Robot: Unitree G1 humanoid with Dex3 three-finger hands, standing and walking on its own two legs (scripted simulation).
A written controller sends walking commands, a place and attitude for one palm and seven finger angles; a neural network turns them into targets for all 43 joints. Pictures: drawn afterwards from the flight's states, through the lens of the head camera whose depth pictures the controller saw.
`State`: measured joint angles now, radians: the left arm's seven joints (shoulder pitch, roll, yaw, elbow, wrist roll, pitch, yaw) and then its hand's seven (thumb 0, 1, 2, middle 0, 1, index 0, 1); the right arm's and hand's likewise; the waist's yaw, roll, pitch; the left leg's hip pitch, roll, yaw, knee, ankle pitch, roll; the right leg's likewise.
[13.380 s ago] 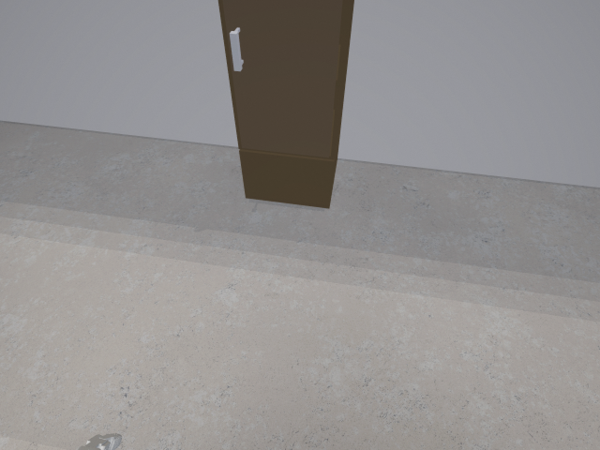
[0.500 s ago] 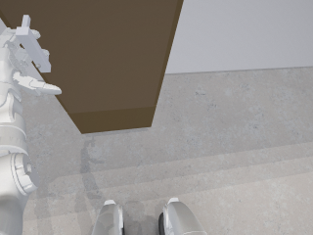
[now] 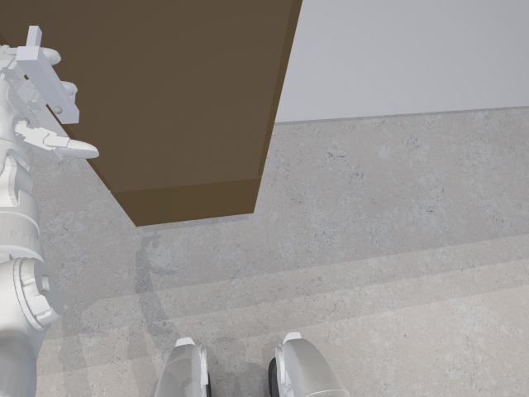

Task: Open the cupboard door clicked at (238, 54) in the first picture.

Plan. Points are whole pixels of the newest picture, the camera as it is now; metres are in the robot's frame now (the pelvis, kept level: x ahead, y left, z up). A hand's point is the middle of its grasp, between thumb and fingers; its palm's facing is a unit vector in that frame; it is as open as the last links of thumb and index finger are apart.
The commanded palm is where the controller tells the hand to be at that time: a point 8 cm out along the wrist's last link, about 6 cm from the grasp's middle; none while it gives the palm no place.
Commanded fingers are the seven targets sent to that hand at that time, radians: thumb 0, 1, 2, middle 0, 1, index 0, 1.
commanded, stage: close the thumb around the handle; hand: left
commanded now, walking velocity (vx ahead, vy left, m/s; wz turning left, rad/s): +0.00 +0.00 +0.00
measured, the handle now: (53, 77) +0.56 +0.26 +0.06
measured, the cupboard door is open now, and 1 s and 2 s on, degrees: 0 4 49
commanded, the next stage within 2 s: pull the door open along its arc in 0.66 s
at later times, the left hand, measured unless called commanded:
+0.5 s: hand (59, 114) +0.50 +0.24 +0.07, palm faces +0.09 -1.00 -0.02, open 6.9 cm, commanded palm +0.48 +0.28 +0.06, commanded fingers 0.00 0.90 0.90 -0.40 -1.35 -0.40 -1.35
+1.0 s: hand (68, 124) +0.48 +0.23 +0.07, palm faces +0.08 -1.00 -0.01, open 6.2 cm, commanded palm +0.43 +0.27 +0.06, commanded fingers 0.00 0.90 0.90 -0.40 -1.35 -0.40 -1.35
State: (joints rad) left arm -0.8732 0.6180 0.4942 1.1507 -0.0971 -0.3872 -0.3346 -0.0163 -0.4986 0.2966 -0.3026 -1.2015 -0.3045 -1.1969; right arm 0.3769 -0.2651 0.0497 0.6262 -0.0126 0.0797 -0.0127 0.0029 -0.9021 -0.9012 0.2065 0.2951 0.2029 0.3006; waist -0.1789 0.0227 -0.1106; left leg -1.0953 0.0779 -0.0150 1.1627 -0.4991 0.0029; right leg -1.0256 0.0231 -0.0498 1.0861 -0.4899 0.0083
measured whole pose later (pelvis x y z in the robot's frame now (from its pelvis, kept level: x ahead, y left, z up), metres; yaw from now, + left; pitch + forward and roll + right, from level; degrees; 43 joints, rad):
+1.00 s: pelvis +0.00 +0.00 +0.01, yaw +0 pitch +23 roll -3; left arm -0.72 0.52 0.47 1.01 -0.14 -0.39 -0.30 0.01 0.70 0.80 -0.29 -1.31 -0.31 -1.32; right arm 0.37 -0.26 0.03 0.61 0.00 0.09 0.00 0.00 -0.90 -0.90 0.21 0.29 0.20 0.30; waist -0.16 0.02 -0.12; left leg -1.04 0.08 0.00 1.13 -0.50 0.00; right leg -0.98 0.03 -0.03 1.06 -0.49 0.01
